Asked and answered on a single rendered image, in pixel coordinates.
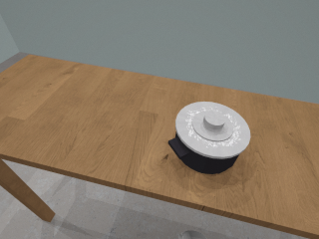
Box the knob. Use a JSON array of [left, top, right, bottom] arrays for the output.
[[203, 111, 226, 130]]

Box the lid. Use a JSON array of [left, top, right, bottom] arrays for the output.
[[175, 102, 251, 159]]

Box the pot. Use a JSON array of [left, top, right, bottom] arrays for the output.
[[167, 132, 239, 174]]

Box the table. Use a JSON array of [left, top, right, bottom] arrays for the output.
[[0, 54, 319, 239]]

